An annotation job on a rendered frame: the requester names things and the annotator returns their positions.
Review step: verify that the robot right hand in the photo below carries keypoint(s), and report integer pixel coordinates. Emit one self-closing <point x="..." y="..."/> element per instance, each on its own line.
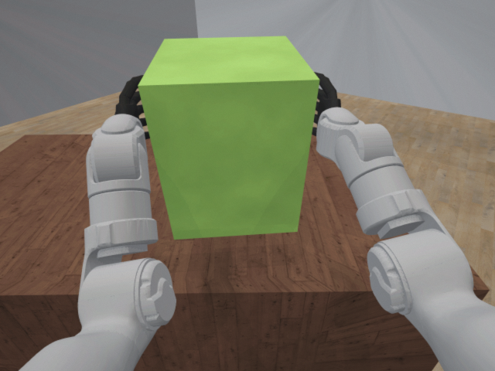
<point x="327" y="98"/>

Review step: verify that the left robot forearm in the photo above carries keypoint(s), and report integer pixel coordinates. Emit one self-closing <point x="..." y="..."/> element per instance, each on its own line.
<point x="118" y="189"/>

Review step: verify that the left robot upper arm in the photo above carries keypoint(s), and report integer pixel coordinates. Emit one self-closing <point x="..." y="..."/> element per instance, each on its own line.
<point x="121" y="307"/>

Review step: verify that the carton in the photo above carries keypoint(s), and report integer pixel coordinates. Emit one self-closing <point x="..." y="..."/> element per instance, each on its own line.
<point x="230" y="121"/>

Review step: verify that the robot left hand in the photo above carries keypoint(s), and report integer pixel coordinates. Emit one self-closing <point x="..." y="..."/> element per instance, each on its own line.
<point x="128" y="100"/>

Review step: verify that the right robot forearm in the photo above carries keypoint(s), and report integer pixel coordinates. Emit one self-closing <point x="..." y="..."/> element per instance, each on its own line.
<point x="387" y="202"/>

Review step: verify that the right robot upper arm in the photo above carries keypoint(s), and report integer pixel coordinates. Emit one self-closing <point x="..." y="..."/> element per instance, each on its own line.
<point x="424" y="277"/>

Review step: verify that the pedestal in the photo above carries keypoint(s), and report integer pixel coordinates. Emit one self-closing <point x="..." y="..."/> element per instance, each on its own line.
<point x="298" y="301"/>

